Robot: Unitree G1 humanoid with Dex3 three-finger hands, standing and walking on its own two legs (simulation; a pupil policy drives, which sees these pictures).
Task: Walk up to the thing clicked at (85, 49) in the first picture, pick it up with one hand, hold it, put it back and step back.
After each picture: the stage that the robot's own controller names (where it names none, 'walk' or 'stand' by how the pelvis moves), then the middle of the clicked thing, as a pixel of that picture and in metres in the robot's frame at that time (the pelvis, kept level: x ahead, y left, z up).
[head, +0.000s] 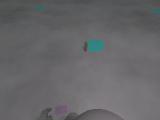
stand; (85, 46) +1.49 +0.10 -0.65
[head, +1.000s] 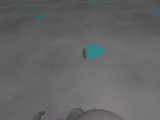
walk; (84, 53) +1.36 +0.21 -0.64
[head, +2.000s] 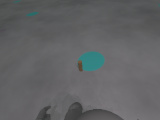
walk; (80, 66) +0.87 +0.23 -0.65
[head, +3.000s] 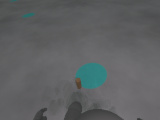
walk; (78, 83) +0.54 +0.20 -0.64
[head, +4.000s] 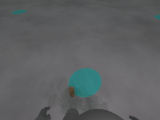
stand; (71, 92) +0.41 +0.21 -0.64
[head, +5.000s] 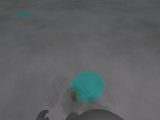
stand; (74, 97) +0.37 +0.18 -0.65
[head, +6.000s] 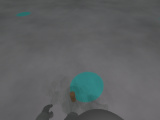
stand; (73, 97) +0.36 +0.19 -0.65
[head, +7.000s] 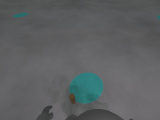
stand; (72, 99) +0.34 +0.19 -0.66
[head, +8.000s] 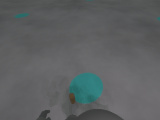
stand; (72, 98) +0.35 +0.20 -0.66
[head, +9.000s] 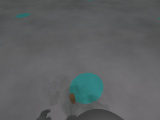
stand; (72, 98) +0.35 +0.20 -0.66
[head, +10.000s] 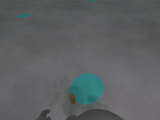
stand; (72, 99) +0.34 +0.19 -0.66
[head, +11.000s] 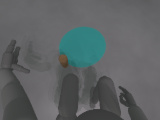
go down; (64, 62) +0.42 +0.21 -0.33
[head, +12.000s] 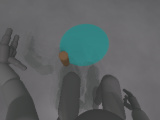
go down; (65, 60) +0.43 +0.21 -0.27
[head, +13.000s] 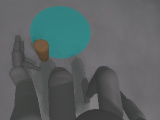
close in; (43, 52) +0.43 +0.25 -0.17
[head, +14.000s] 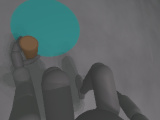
close; (30, 51) +0.43 +0.26 -0.16
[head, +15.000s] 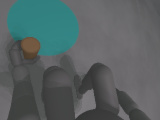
lift; (30, 51) +0.41 +0.26 -0.16
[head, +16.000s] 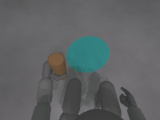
lift; (59, 68) +0.32 +0.20 +0.00
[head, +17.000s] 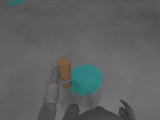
hold; (65, 75) +0.31 +0.17 +0.03
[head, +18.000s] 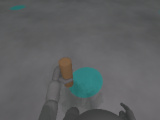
hold; (67, 74) +0.32 +0.16 +0.03
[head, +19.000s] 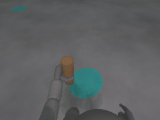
crouch; (68, 72) +0.33 +0.15 +0.04
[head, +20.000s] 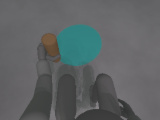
crouch; (53, 50) +0.45 +0.21 -0.05
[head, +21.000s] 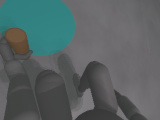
lower; (21, 47) +0.45 +0.27 -0.17
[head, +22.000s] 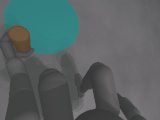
lower; (22, 45) +0.45 +0.28 -0.16
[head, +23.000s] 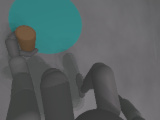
lower; (27, 44) +0.45 +0.27 -0.16
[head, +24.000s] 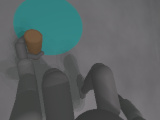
lower; (34, 47) +0.44 +0.25 -0.16
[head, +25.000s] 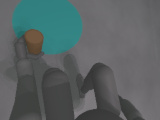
loosen; (34, 47) +0.44 +0.25 -0.15
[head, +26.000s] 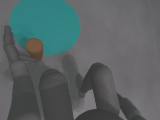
withdraw; (36, 52) +0.43 +0.23 -0.17
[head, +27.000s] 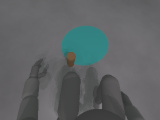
walk; (70, 60) +0.45 +0.17 -0.26
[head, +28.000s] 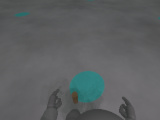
stand; (75, 98) +0.36 +0.14 -0.59
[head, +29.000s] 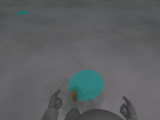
stand; (74, 96) +0.37 +0.16 -0.60
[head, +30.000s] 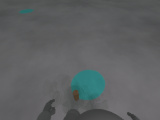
stand; (76, 95) +0.37 +0.15 -0.63
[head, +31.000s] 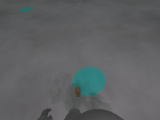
walk; (78, 92) +0.40 +0.14 -0.65
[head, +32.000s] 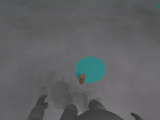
walk; (82, 79) +0.52 +0.03 -0.64
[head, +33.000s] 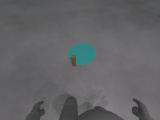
walk; (74, 61) +0.79 +0.24 -0.62
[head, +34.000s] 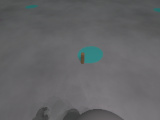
stand; (82, 58) +1.04 +0.16 -0.64
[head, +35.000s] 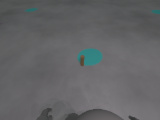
stand; (82, 60) +1.02 +0.15 -0.66
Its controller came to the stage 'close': yes
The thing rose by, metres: 0.69
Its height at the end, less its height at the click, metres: +0.00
